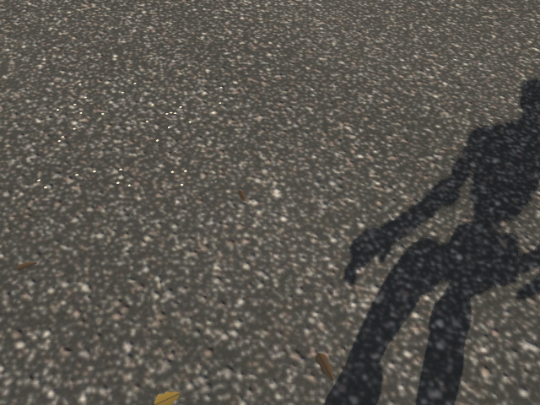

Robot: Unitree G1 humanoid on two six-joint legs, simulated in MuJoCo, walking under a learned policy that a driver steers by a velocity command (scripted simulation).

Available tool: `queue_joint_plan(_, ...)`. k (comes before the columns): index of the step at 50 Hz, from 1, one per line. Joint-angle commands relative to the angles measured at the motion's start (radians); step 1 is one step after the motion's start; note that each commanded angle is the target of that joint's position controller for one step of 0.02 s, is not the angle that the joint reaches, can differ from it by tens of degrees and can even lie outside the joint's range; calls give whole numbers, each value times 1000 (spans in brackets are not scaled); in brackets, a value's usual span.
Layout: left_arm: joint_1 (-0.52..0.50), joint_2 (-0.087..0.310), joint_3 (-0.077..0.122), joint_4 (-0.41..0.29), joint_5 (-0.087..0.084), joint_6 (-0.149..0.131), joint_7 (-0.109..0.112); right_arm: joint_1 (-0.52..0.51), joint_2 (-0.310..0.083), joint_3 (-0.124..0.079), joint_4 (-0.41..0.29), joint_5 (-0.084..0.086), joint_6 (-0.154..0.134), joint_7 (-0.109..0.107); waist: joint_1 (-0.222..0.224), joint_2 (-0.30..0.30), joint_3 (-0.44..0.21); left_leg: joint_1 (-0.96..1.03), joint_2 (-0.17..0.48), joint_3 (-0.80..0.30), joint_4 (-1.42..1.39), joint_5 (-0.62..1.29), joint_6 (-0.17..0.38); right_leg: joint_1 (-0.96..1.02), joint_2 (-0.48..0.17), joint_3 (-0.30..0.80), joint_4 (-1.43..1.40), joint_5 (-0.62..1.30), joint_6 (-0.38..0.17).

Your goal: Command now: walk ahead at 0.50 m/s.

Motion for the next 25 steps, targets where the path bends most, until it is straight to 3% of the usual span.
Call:
queue_joint_plan(1,-1,49,15,-52,12,6,5,-11,-139,-22,-39,0,-18,-18,30,92,12,14,278,-218,-204,129,165,-94,-41,25,-127,149,23)
queue_joint_plan(6,-180,23,-1,-102,8,-4,-14,72,-153,-20,-10,11,-12,-33,-20,92,36,40,234,-127,-210,150,116,-30,12,-21,-428,375,27)
queue_joint_plan(11,-310,36,-14,-154,-3,-11,-43,162,-165,-27,39,19,9,-38,-52,84,75,231,305,-142,-146,174,114,-84,30,-12,-549,300,5)
queue_joint_plan(14,-267,73,-4,-155,-5,-20,-55,147,-187,-38,42,20,24,-43,-5,110,39,294,330,-144,-50,365,90,24,64,-35,-588,182,-31)
queue_joint_plan(15,-186,100,9,-134,-2,-22,-53,124,-192,-40,37,21,29,-43,43,121,-13,286,310,-123,43,533,75,156,98,-66,-603,167,-50)
queue_joint_plan(16,-19,145,34,-79,1,-22,-47,112,-170,-32,29,18,33,-42,118,106,-113,223,256,-85,229,614,50,389,115,-77,-603,191,-81)
queue_joint_plan(17,177,220,55,-37,14,-21,-39,119,-137,-15,3,1,32,-42,175,4,-268,3,190,-38,542,354,15,715,-62,125,-566,227,-147)
queue_joint_plan(18,236,268,63,-11,9,-13,-44,239,-6,21,7,2,9,-28,111,-262,-393,-400,1,-43,880,-339,-51,1041,-272,588,-681,25,-302)
queue_joint_plan(19,223,172,34,-19,4,-13,-44,175,-103,1,15,24,-15,-24,145,-162,-366,-512,38,-182,1004,-444,-32,1019,-251,656,-756,-82,-269)
queue_joint_plan(20,131,139,22,-36,4,-17,-41,78,-156,-15,-19,48,-31,-21,130,-121,-225,-574,88,-167,1021,-361,-16,888,-224,514,-778,-43,-227)
queue_joint_plan(21,45,120,13,-56,12,-21,-40,25,-156,-16,-30,49,-35,-28,98,-37,-143,-540,141,-136,981,-265,-16,735,-190,402,-807,62,-208)
queue_joint_plan(22,-4,94,6,-61,21,-24,-44,0,-147,-23,-33,34,-30,-35,70,-6,-85,-498,171,-127,925,-208,-21,607,-160,322,-839,147,-201)
queue_joint_plan(23,-22,71,-2,-58,31,-29,-46,21,-129,-26,-30,28,-18,-37,35,-27,-75,-431,198,-136,884,-171,-21,530,-133,267,-867,185,-190)
queue_joint_plan(25,-11,67,-4,-44,25,-30,-48,44,-87,-24,-23,26,5,-39,11,-36,-56,-390,210,-126,815,-153,-29,463,-111,207,-915,199,-197)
